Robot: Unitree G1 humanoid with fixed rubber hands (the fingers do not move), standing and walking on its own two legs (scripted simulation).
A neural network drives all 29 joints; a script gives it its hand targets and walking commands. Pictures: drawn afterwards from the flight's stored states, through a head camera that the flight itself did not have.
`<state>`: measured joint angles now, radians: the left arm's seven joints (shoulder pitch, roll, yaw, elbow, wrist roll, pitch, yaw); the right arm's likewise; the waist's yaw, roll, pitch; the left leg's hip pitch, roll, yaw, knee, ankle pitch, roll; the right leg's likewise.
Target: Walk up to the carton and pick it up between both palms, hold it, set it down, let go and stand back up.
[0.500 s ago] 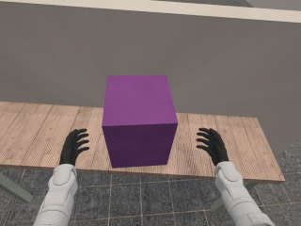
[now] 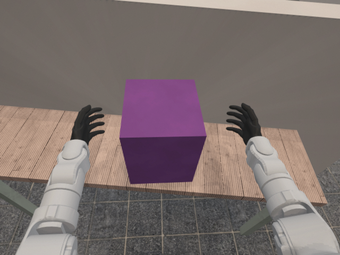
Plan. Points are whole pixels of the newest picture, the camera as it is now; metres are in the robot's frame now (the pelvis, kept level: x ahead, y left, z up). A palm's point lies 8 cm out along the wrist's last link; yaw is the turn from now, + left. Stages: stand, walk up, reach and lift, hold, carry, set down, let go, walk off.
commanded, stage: reach and lift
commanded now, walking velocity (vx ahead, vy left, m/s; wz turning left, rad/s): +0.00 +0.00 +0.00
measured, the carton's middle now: (161, 133) +0.45 +0.06 -0.03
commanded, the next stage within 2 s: none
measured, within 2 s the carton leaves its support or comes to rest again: neither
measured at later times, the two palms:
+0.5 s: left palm (79, 105) +0.39 +0.25 +0.12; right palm (254, 104) +0.44 -0.17 +0.13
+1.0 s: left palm (87, 128) +0.39 +0.25 +0.04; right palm (234, 119) +0.45 -0.14 +0.06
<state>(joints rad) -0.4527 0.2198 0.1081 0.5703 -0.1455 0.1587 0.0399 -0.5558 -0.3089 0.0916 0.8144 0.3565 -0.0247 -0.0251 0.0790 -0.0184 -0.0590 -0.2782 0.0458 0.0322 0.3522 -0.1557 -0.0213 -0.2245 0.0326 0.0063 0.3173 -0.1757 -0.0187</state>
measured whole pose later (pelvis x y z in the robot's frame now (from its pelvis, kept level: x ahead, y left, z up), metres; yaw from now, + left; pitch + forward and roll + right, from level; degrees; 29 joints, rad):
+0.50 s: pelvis +0.00 +0.00 +0.00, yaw +1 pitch +9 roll -1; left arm -0.75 0.30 0.09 0.70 -0.20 0.29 0.06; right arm -0.84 -0.38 0.10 0.94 0.43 0.12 -0.04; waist 0.08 -0.01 -0.11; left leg -0.39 0.05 0.01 0.39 -0.16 -0.03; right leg -0.33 0.04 -0.01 0.34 -0.17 -0.03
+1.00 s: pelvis -0.01 +0.00 -0.01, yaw +1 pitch +20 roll -2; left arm -0.85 0.25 0.03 1.20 -0.21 -0.15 0.06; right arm -0.93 -0.28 0.08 1.29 0.36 -0.15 -0.02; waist 0.09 -0.02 -0.22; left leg -0.65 0.05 -0.01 0.47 -0.16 -0.03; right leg -0.58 0.04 -0.03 0.41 -0.18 -0.03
